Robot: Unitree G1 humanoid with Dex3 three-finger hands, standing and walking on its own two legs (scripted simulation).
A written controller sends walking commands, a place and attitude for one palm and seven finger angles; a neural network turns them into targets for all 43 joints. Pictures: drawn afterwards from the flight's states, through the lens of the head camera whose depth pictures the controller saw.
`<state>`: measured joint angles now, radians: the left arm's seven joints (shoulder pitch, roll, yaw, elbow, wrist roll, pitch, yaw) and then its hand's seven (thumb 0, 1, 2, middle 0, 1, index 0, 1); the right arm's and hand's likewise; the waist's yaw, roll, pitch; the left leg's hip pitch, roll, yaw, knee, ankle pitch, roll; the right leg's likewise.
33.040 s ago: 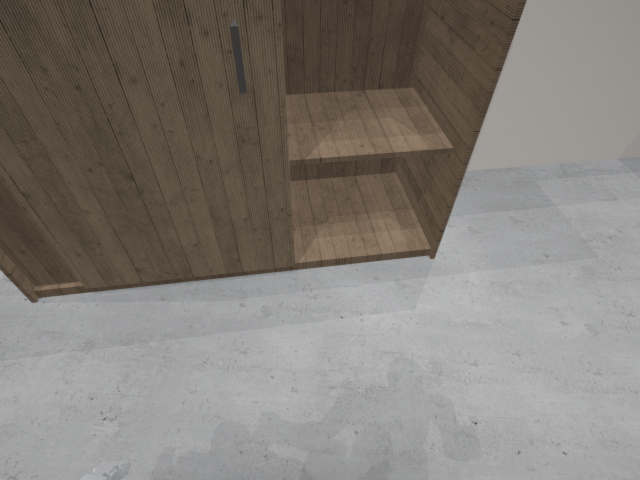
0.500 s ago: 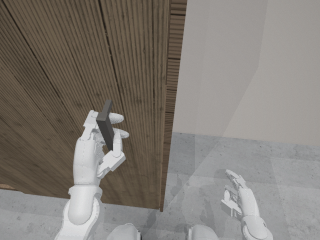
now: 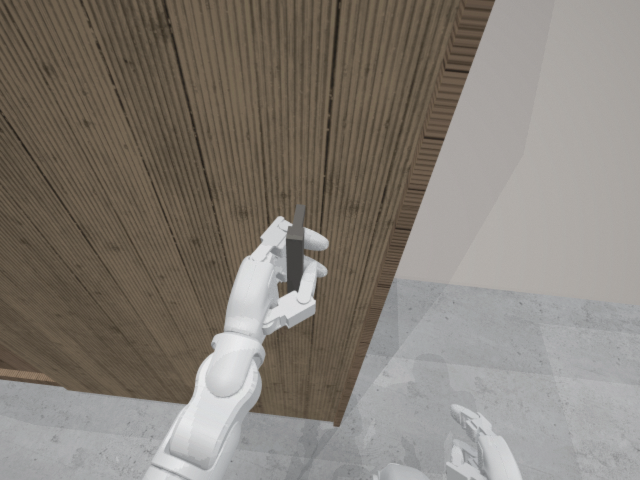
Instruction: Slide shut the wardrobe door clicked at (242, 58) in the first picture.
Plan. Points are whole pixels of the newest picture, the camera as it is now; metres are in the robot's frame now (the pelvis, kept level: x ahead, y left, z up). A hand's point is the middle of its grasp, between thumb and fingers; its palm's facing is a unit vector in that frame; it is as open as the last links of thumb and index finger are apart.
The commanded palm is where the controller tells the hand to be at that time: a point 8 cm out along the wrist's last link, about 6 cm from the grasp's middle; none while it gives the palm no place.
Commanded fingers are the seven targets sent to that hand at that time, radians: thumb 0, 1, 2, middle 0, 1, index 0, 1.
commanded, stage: stop walking and hold the door there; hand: left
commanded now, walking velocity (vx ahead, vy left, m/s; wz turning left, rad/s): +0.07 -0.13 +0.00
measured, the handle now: (297, 261) +0.34 +0.07 +0.09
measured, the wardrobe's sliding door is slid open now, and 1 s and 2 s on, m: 0.00 0.00 0.00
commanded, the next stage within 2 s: loosen the grip on the handle in 0.62 s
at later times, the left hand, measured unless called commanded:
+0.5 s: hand (317, 297) +0.29 +0.04 +0.10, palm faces +0.07 -0.99 -0.08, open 5.7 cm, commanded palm +0.27 +0.04 +0.09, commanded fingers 0.00 0.90 0.90 -0.45 -1.40 -0.45 -1.40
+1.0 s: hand (304, 297) +0.29 +0.06 +0.10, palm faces +0.08 -1.00 -0.05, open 9.9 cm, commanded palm +0.26 +0.09 +0.10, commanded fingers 0.00 -0.55 0.20 -0.38 -1.32 -0.38 -1.32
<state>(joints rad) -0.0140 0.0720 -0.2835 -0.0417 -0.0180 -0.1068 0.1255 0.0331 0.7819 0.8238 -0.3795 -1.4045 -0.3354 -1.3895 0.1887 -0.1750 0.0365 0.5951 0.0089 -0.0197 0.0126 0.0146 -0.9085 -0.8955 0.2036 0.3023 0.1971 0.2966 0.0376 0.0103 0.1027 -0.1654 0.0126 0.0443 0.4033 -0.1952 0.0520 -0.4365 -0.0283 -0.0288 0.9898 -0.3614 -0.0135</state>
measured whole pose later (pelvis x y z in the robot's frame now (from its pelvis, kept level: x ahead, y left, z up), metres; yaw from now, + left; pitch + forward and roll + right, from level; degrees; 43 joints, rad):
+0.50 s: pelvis -0.01 -0.05 -0.01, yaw +1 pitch -2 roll +0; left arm -0.04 0.08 -0.16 0.00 -0.04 -0.08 0.17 0.02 0.79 0.86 -0.42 -1.40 -0.26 -1.40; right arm 0.15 -0.20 0.03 0.64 0.01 -0.02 -0.04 0.01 -0.91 -0.90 0.21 0.30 0.20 0.30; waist 0.06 0.05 0.07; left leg -0.22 0.03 0.03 0.47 -0.21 -0.02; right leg -0.17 -0.02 -0.06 0.49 -0.28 0.00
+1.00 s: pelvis -0.04 -0.04 -0.02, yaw -1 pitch -3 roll +1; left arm -0.15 0.08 -0.05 0.22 -0.05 -0.10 0.17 0.01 0.10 0.52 -0.44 -1.36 -0.33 -1.36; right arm 0.20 -0.20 0.04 0.62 0.03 -0.16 0.00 0.01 -0.91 -0.90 0.21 0.30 0.20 0.30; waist 0.01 0.01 -0.03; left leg -0.29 0.03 0.06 0.56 -0.22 -0.01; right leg -0.26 -0.03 -0.02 0.60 -0.29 0.01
